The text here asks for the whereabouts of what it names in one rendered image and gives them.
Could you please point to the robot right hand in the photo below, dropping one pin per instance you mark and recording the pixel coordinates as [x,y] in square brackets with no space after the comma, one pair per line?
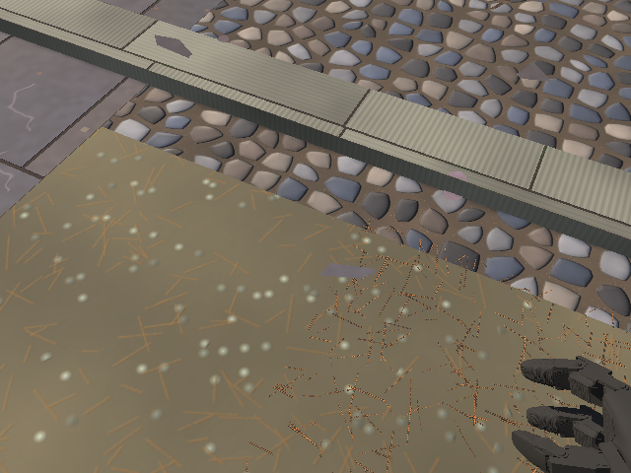
[605,438]

